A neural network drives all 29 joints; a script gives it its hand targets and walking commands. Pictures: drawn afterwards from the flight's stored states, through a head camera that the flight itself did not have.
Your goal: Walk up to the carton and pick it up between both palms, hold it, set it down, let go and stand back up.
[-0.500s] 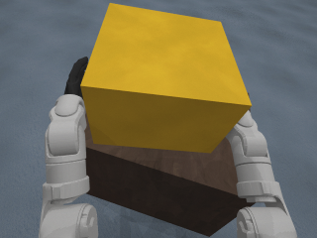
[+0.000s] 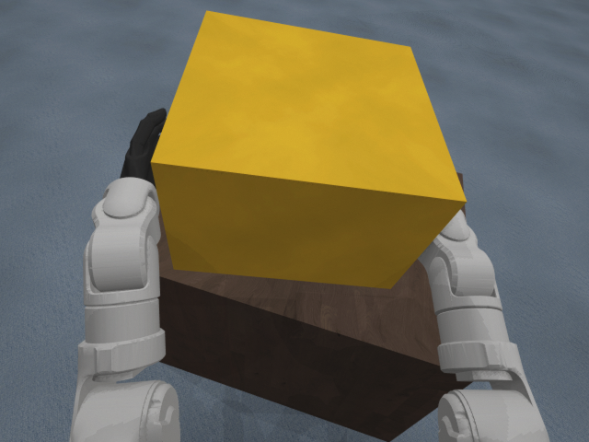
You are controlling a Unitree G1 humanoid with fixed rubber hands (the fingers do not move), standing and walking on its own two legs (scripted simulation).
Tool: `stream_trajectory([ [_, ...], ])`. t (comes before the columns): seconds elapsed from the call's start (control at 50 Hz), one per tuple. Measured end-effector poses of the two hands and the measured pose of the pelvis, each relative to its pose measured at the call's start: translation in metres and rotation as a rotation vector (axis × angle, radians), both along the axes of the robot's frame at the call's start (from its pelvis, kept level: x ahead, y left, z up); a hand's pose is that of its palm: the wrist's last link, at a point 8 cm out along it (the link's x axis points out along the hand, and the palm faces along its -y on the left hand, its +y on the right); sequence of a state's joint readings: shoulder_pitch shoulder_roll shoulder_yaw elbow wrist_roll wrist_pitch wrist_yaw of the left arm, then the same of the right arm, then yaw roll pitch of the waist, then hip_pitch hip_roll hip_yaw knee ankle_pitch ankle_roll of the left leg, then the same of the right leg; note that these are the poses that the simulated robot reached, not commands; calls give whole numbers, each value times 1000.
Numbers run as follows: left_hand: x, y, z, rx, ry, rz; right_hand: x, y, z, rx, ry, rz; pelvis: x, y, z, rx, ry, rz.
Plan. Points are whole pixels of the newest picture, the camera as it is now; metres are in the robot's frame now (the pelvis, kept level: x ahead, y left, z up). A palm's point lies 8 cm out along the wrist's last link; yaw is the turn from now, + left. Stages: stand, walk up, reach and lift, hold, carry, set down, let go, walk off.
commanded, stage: hold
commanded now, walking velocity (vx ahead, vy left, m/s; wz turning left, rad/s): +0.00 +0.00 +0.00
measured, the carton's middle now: (299, 151) +0.40 -0.01 +0.21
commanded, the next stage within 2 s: none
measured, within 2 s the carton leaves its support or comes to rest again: neither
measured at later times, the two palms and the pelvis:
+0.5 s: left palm (133, 181) +0.35 +0.18 +0.19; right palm (421, 202) +0.35 -0.18 +0.17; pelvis +0.00 +0.00 +0.00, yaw +1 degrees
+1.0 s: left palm (140, 185) +0.35 +0.17 +0.18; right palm (426, 208) +0.35 -0.18 +0.16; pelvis +0.00 +0.00 +0.00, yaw -1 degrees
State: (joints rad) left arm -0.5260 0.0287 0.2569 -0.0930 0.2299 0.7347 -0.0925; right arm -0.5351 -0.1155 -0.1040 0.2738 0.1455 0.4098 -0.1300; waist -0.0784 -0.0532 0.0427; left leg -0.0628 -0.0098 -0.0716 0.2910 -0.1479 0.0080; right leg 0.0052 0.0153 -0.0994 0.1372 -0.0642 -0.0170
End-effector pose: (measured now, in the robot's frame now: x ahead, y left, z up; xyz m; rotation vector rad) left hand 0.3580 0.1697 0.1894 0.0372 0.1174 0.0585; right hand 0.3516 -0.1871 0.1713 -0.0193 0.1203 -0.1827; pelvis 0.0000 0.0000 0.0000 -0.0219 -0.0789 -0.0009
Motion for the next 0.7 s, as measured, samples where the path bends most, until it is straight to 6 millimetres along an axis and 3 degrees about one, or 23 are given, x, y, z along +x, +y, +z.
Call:
stream_trajectory([
  [0.24, -9, 6, -9, -22, 26, 23, -2, 6, -5, -6, 24, 15, 1, -3, 0, 4, -22, -6],
  [0.42, -11, 15, 1, -4, 0, 34, 2, 14, 5, 9, -4, 31, -4, -2, 0, 1, -13, 6],
  [0.6, 2, 1, -12, 45, 61, -18, -4, 2, -16, 9, 58, -16, -4, 0, 0, -3, -5, 7],
  [0.7, 1, -6, -12, 42, 33, -33, -11, -6, -15, -15, 30, -31, -3, 3, 0, -3, -6, -6],
])
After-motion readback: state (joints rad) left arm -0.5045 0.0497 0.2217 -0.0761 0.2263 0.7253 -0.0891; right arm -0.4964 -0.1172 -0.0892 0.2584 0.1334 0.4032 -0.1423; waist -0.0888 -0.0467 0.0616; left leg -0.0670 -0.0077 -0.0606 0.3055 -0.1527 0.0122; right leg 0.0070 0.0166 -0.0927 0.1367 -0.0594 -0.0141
